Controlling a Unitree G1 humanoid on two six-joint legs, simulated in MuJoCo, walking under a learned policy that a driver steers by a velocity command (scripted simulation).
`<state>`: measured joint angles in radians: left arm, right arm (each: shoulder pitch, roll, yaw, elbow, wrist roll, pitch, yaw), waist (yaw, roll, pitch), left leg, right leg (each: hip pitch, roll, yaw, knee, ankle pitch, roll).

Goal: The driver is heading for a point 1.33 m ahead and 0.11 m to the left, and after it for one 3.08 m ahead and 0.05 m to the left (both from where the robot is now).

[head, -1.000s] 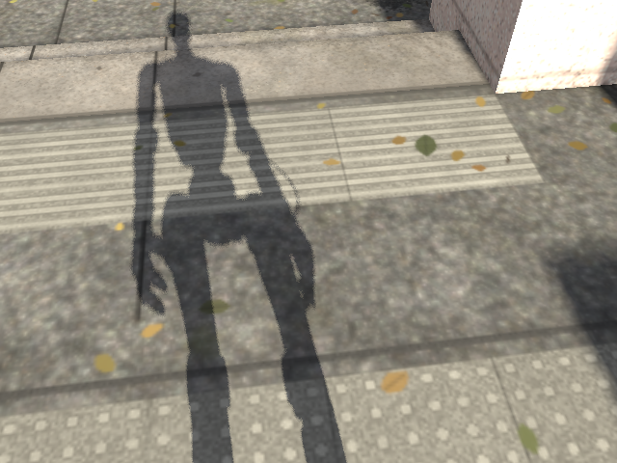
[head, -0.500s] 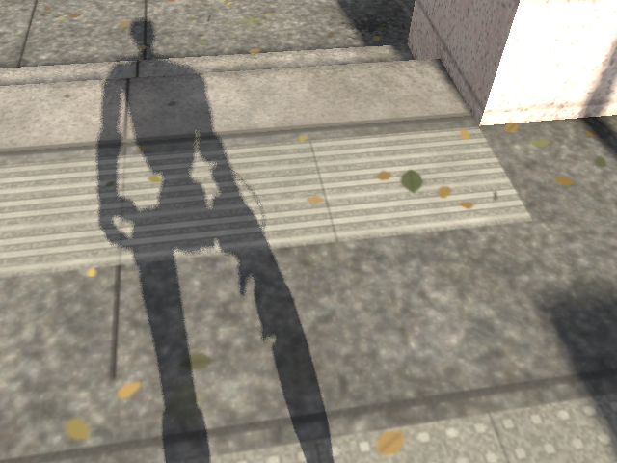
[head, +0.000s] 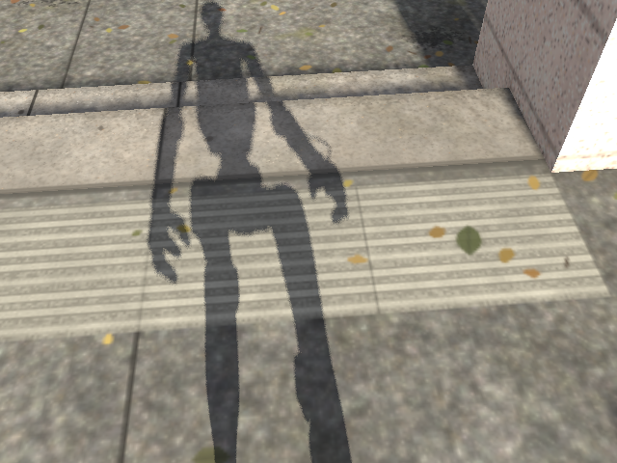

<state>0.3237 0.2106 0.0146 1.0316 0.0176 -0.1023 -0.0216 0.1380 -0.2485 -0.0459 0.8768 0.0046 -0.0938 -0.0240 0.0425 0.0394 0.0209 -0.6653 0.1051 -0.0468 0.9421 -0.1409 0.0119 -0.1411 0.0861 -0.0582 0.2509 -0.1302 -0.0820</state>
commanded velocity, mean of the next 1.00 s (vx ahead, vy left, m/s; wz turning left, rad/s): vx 0.06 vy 0.00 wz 0.00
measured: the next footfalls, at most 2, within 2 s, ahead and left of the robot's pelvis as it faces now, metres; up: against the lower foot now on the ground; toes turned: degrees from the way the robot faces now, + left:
left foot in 0.16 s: +0.23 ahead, +0.13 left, +0.00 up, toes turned +0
right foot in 0.44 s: +0.14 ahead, -0.11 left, +0.00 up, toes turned -1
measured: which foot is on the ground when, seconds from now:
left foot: up 0.00-0.14, down 0.16-1.00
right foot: down 0.00-0.18, up 0.20-0.42, down 0.44-1.00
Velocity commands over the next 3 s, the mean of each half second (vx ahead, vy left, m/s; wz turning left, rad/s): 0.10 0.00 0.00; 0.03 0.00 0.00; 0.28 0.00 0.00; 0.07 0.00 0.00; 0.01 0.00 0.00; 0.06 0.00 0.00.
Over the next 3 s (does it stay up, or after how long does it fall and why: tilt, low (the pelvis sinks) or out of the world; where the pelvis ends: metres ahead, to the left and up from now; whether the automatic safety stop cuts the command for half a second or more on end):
stays up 0.47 0.04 -0.02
